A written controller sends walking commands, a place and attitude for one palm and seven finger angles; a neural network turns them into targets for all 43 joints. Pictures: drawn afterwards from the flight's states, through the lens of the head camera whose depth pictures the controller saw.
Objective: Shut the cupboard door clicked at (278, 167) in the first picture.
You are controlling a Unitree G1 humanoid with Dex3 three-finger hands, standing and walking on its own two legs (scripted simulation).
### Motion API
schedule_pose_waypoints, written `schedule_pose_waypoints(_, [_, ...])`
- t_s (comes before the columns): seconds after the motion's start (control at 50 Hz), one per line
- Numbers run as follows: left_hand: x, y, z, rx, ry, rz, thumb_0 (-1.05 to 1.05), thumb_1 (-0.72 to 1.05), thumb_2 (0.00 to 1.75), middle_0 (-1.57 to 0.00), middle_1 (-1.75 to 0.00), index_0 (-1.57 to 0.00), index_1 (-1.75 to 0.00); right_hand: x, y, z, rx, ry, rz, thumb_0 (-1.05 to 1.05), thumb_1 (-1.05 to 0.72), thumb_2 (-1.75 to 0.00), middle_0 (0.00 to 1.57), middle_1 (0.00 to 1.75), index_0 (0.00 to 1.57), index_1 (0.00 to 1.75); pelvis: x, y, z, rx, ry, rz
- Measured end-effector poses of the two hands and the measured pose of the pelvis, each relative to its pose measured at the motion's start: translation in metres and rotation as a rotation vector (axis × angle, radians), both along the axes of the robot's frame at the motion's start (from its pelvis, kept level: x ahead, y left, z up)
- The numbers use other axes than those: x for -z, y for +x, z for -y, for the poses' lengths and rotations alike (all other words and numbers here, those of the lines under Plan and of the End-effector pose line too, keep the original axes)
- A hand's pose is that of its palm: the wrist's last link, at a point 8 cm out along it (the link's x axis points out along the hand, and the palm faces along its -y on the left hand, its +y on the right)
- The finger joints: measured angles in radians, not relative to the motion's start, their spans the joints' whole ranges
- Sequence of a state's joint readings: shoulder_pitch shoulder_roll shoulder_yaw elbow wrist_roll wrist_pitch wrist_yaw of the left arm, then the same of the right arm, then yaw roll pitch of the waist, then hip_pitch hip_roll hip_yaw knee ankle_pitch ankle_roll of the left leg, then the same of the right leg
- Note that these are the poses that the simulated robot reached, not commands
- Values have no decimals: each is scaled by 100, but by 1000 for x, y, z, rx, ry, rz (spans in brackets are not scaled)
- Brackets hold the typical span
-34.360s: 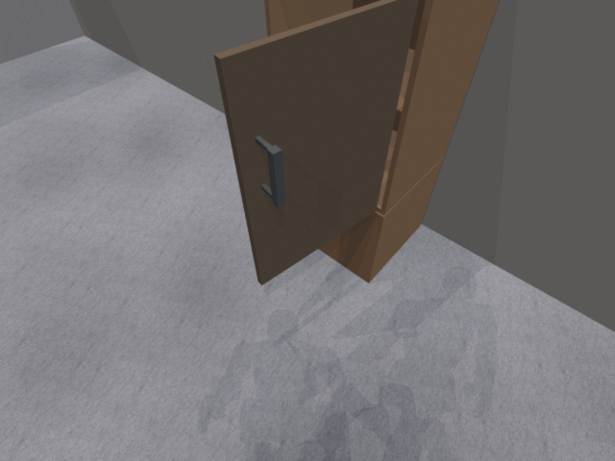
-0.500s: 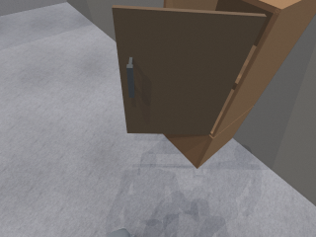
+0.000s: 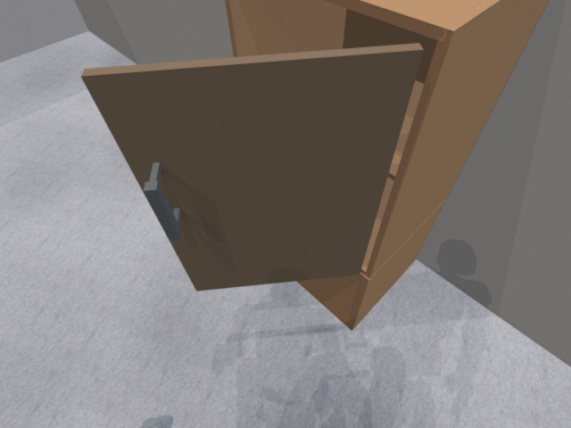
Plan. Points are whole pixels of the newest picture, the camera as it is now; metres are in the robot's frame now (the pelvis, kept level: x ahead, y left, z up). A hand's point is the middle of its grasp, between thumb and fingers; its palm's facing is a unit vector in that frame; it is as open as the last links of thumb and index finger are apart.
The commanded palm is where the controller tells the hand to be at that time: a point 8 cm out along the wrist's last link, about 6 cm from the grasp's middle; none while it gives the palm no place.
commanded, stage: come to a stop and stand still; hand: left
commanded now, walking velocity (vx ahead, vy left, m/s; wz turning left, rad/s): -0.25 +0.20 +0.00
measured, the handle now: (165, 203) +0.44 +0.21 +0.04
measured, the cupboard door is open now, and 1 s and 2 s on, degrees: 51 51 51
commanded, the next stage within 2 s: look again from close up in 1.06 s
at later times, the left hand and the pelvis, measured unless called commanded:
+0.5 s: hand out of the picture -0.01 +0.24 -0.17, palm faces +0.08 -0.97 -0.23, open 7.4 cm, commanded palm none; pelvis -0.02 +0.04 +0.01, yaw +1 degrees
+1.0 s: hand out of the picture -0.05 +0.17 -0.17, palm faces +0.02 -0.99 -0.15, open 7.3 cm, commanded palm none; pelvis -0.05 +0.02 +0.01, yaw +0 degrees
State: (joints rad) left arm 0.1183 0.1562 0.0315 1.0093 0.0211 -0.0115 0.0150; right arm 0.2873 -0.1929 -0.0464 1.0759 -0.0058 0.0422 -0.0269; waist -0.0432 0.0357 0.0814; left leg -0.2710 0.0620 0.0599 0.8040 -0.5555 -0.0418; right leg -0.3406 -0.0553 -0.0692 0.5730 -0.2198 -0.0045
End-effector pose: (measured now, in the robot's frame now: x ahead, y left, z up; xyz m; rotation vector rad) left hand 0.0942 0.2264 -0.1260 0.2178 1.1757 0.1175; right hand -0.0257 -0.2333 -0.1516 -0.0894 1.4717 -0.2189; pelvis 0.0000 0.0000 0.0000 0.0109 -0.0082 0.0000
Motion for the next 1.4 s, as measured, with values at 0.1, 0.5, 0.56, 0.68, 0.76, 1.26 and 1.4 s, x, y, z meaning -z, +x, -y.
schedule_pose_waypoints(0.1, [0, -3, 6, -46, -23, -4, 0, 91, 90, -20, -30, -21, -30, -12, 43, 10, -53, -36, 71, 1, -91, -89, 20, 29, 19, 30, -6, 0, -2, -10, 6, -7])
schedule_pose_waypoints(0.5, [11, -110, -61, -153, -10, -199, 0, 91, 90, -20, -30, -20, -30, -33, 73, -48, -167, -50, 227, 1, -91, -89, 20, 30, 20, 30, -11, -23, -38, -10, -17, -8])
schedule_pose_waypoints(0.56, [11, -124, -56, -143, 3, -217, 0, 91, 90, -20, -30, -20, -30, -24, 63, -48, -137, -24, 219, 1, -91, -89, 20, 30, 20, 30, -7, -26, -35, -1, 7, -13])
schedule_pose_waypoints(0.68, [3, -140, -33, -108, -9, -238, 0, 90, 90, -20, -30, -20, -30, -18, 31, -39, -83, -4, 184, 0, -93, -89, 20, 30, 20, 30, -12, -36, -31, 6, 0, 1])
schedule_pose_waypoints(0.76, [5, -141, -17, -96, -40, -222, 0, 90, 90, -20, -30, -20, -30, -19, 2, -31, -71, -8, 129, 0, -93, -89, 20, 30, 20, 30, -14, -40, -26, 7, 0, 15])
schedule_pose_waypoints(1.26, [13, -151, -1, -74, -58, -236, 1, 91, 90, -20, -30, -20, -30, -12, -55, -48, -40, 36, 14, 1, -91, -90, 20, 29, 19, 30, -8, -44, -22, -6, -26, -2])
schedule_pose_waypoints(1.4, [8, -135, -22, -87, -12, -169, 1, 91, 90, -20, -30, -20, -30, -2, -18, -51, -88, 38, 110, 3, -94, -89, 20, 29, 20, 30, -3, -38, -30, -9, -11, 9])
